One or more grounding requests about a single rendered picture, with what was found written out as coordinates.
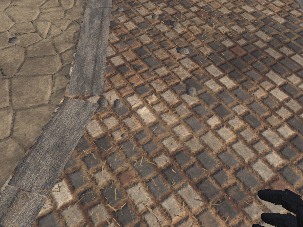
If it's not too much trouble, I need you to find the right robot hand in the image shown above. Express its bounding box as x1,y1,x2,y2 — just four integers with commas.
252,189,303,227

